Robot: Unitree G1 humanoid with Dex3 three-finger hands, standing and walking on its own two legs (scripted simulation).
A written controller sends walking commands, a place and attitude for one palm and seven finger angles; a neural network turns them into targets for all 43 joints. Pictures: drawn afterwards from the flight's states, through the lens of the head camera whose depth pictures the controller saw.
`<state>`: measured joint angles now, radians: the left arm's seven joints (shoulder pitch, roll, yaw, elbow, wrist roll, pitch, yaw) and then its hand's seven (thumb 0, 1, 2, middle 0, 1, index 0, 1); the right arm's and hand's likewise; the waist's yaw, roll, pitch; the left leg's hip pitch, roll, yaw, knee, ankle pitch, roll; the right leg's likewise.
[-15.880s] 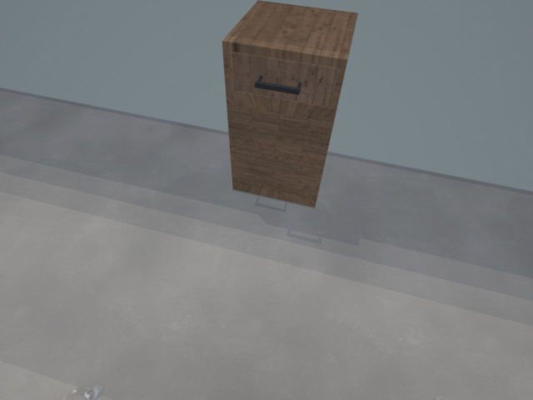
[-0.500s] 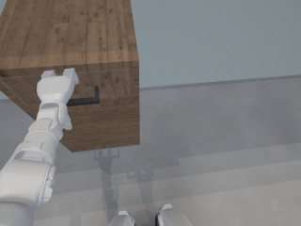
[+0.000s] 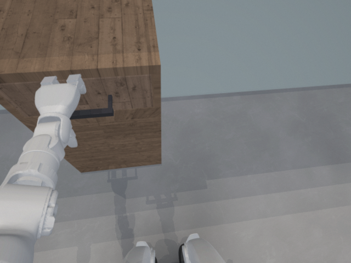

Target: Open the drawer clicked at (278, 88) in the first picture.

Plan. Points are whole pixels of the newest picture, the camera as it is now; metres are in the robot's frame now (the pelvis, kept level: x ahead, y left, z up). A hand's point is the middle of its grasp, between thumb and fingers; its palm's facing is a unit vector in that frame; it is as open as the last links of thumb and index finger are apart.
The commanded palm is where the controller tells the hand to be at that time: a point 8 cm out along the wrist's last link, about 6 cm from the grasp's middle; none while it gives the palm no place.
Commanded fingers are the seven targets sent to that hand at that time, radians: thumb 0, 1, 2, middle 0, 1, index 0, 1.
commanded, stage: move the hooked fingers above the handle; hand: left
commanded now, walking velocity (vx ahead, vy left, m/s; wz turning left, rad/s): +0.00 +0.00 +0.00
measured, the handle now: (82, 107) +0.53 +0.22 -0.06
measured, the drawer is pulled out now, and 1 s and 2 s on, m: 0.00 0.00 0.00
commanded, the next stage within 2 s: lower the fingers behind the handle in 0.96 s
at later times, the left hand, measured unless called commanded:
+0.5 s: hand (63, 112) +0.48 +0.25 -0.02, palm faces -0.05 -0.06 -1.00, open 13.8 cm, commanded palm +0.47 +0.24 +0.05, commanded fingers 0.00 -0.50 0.30 -0.30 -1.20 -0.30 -1.20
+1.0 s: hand (66, 113) +0.48 +0.24 -0.01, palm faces -0.06 -0.04 -1.00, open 13.8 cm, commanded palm +0.47 +0.23 +0.05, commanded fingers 0.00 -0.50 0.30 -0.30 -1.20 -0.30 -1.20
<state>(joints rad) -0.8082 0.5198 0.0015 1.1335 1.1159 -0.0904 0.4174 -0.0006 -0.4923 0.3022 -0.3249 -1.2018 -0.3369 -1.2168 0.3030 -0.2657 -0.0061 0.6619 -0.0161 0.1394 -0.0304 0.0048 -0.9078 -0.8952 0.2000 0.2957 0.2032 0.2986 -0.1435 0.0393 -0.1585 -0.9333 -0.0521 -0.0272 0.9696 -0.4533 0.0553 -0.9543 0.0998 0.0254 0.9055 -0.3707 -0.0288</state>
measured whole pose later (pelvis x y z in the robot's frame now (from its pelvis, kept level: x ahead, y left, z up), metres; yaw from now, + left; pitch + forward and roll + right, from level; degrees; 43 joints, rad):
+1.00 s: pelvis +0.02 +0.01 +0.00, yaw +0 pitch +23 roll -3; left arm -0.74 0.46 -0.02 1.08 1.11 -0.07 0.43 0.00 -0.49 0.30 -0.32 -1.20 -0.32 -1.21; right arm 0.33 -0.25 -0.04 0.69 -0.03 0.15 0.00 0.00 -0.91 -0.90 0.20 0.30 0.20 0.30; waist -0.11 0.05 -0.17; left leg -0.88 -0.05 -0.03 0.95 -0.48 0.06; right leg -0.89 0.10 0.02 0.88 -0.39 -0.02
